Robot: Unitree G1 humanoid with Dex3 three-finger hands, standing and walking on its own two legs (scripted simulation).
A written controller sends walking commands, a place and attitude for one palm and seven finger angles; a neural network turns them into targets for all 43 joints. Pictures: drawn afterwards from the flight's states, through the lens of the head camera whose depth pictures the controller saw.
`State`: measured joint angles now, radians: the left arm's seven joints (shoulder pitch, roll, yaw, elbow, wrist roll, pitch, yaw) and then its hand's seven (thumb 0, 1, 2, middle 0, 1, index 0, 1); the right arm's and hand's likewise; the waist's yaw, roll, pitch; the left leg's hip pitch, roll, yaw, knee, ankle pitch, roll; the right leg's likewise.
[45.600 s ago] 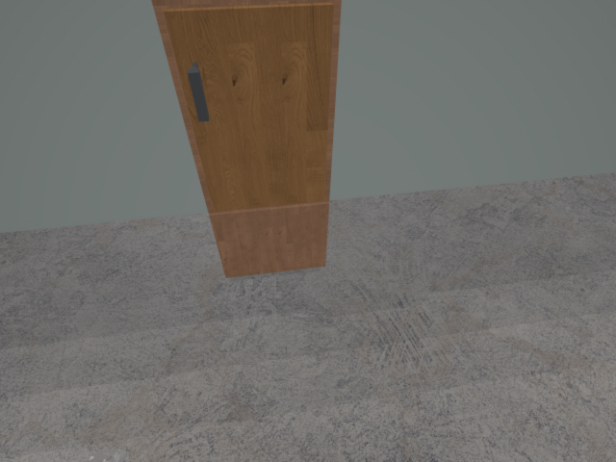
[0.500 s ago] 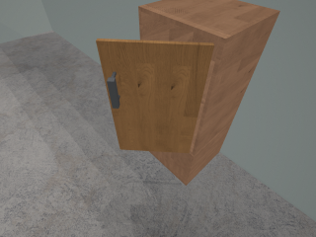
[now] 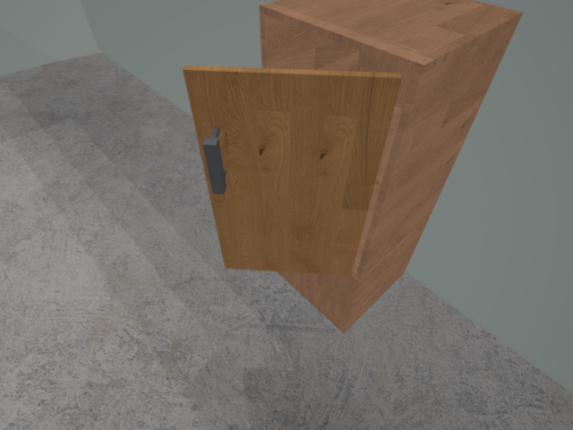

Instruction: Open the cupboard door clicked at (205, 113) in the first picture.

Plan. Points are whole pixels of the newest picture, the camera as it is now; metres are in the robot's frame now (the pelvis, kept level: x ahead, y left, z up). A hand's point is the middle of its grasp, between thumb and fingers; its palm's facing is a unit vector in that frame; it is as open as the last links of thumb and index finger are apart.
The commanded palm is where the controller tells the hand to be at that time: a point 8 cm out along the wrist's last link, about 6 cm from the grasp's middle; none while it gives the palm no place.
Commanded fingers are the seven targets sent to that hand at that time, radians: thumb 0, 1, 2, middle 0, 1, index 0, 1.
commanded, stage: come to a stop and stand still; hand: left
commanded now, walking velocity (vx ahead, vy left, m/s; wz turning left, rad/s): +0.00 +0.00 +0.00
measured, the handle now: (217, 160) +0.59 +0.17 +0.05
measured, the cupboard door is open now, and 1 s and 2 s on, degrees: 43 43 43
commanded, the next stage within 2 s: look again from close up in 0.36 s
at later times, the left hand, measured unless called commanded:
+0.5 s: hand out of the picture -0.01 +0.15 -0.17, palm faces +0.04 -0.99 -0.16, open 7.4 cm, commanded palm none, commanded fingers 0.00 0.90 0.90 -0.20 -0.30 -0.20 -0.30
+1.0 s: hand out of the picture -0.02 +0.14 -0.17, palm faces +0.05 -0.99 -0.14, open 7.4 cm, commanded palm none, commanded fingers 0.00 0.90 0.90 -0.20 -0.30 -0.20 -0.30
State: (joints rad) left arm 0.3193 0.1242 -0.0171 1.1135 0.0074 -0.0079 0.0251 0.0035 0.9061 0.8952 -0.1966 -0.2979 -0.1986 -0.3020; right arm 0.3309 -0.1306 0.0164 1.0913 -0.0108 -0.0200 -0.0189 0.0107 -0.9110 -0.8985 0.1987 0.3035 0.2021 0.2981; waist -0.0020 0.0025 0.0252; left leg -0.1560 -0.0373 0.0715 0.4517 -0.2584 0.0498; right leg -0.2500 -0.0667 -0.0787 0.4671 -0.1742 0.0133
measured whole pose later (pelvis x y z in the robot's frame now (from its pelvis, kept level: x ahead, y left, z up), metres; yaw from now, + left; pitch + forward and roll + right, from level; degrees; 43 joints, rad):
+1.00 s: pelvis +0.00 -0.01 +0.00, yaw +0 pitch -2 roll +0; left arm 0.34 0.10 0.00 1.12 0.01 -0.01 0.03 0.00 0.91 0.90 -0.20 -0.30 -0.20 -0.30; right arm 0.34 -0.10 0.01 1.14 -0.01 -0.02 -0.03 0.01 -0.91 -0.90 0.20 0.30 0.20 0.30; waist 0.01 -0.01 0.03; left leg -0.14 -0.02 0.07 0.42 -0.25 0.04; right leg -0.24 -0.05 -0.08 0.43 -0.16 0.00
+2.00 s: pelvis +0.02 -0.01 -0.05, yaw +2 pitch +12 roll -2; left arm 0.39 0.28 0.32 -0.03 -0.34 -0.30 -0.31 0.00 -0.02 0.50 -0.26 -0.89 -0.27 -0.89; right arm 0.31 -0.23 0.00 0.55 0.04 -0.20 -0.05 0.02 -0.90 -0.90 0.20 0.30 0.21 0.30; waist -0.02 0.03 -0.10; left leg -0.65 0.00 0.01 0.96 -0.52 0.03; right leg -0.70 -0.03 -0.09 0.91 -0.41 -0.01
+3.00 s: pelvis +0.02 -0.01 -0.03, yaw +2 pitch +6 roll -1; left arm -0.06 0.42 0.45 0.40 -0.34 -0.22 -0.51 -0.01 -0.50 0.30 -0.30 -1.20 -0.30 -1.20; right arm 0.31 -0.29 0.04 0.56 0.04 -0.20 -0.08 0.02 -0.90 -0.90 0.20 0.30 0.20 0.30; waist -0.01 0.01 -0.05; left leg -0.46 0.00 0.02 0.77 -0.42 0.03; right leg -0.51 -0.02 -0.08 0.72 -0.32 -0.01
